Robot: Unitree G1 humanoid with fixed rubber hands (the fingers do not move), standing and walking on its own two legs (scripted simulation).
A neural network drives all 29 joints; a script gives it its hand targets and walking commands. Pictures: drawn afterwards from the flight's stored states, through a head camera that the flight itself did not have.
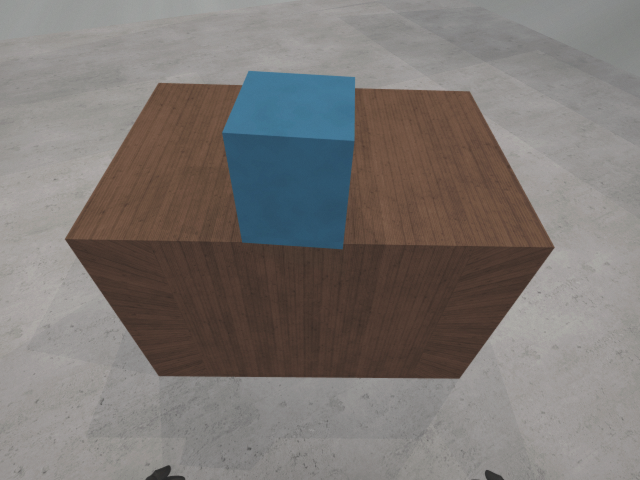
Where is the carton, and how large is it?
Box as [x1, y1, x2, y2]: [222, 71, 354, 248]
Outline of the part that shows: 248,71 222,132 242,242 342,248 354,140 354,77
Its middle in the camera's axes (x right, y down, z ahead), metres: -0.05 -0.14 +0.74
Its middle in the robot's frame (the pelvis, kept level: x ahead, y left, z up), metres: +0.66 +0.08 +0.02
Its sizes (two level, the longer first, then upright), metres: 0.210 0.200 0.250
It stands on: a pedestal, 0.66 m high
